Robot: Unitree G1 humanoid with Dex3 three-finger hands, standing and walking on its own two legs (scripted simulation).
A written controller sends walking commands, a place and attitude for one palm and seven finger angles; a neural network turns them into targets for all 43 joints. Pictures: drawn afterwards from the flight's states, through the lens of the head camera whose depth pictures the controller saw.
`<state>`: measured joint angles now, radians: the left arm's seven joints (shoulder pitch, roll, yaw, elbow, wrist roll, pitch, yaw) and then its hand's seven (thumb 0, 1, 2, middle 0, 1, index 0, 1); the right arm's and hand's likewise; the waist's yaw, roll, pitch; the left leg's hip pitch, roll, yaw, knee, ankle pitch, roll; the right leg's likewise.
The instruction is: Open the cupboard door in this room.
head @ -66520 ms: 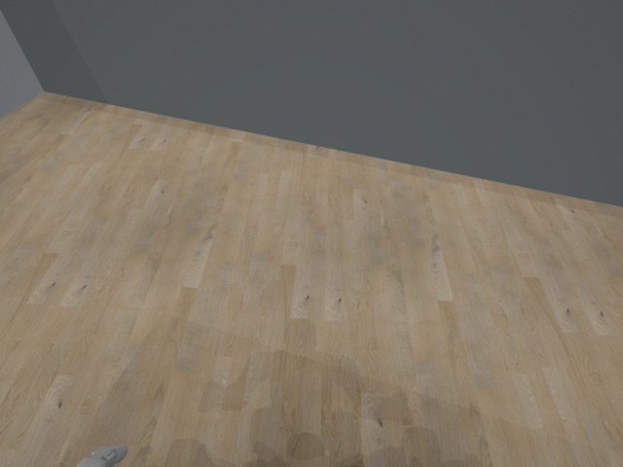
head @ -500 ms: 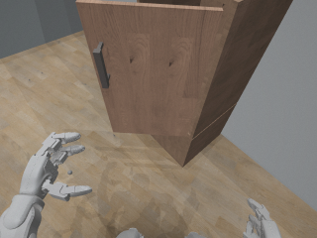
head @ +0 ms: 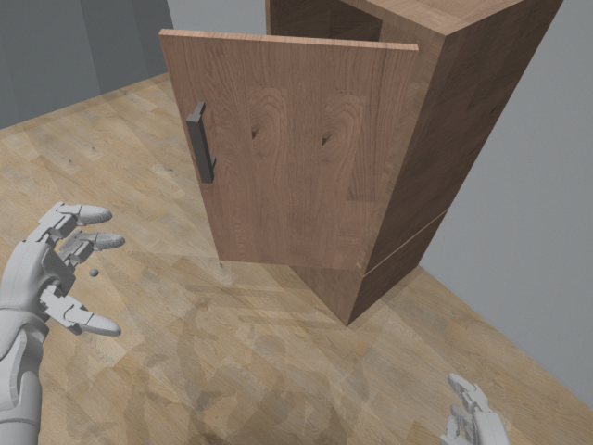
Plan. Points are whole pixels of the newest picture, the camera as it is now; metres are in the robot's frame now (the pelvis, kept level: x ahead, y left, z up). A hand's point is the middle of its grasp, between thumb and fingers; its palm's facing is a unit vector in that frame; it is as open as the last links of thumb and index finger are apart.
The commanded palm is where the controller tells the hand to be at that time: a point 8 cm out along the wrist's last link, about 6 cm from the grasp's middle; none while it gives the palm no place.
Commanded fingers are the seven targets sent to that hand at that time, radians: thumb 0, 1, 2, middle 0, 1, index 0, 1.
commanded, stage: raise the hand with hooked fingers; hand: left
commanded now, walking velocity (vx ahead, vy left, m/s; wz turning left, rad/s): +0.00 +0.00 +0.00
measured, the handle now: (204, 143) +0.56 +0.21 +0.07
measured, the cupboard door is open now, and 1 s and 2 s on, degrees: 46 46 46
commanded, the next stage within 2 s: move the hooked fingers beside the handle in 0.52 s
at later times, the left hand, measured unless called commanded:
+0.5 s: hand (109, 268) +0.29 +0.26 +0.09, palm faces +0.03 -1.00 -0.04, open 14.0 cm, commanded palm +0.26 +0.30 +0.09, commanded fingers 0.00 -0.50 0.30 -0.30 -1.20 -0.30 -1.20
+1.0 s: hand (127, 233) +0.35 +0.26 +0.09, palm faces +0.00 -1.00 -0.02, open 14.0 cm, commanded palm +0.32 +0.31 +0.08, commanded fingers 0.00 -0.50 0.30 -0.30 -1.20 -0.30 -1.20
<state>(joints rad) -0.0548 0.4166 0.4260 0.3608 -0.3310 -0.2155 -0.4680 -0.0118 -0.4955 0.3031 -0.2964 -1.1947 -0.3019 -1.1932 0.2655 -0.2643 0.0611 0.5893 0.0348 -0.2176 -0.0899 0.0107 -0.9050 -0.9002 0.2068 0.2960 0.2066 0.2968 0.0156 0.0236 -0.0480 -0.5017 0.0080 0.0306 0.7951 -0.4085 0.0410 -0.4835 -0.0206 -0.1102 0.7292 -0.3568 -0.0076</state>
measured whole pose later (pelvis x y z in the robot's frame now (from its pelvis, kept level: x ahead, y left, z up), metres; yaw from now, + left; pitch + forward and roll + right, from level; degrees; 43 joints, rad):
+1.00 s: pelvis -0.01 -0.02 +0.00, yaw -1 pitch +8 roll -1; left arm -0.35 0.48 0.45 0.72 -0.29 -0.26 -0.52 -0.01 -0.50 0.30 -0.30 -1.20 -0.30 -1.20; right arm 0.29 -0.29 0.05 0.61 0.04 -0.18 -0.10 0.01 -0.91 -0.90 0.21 0.30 0.21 0.30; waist -0.02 0.01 -0.04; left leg -0.54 0.02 0.04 0.77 -0.38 0.02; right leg -0.53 -0.01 -0.10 0.73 -0.34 -0.03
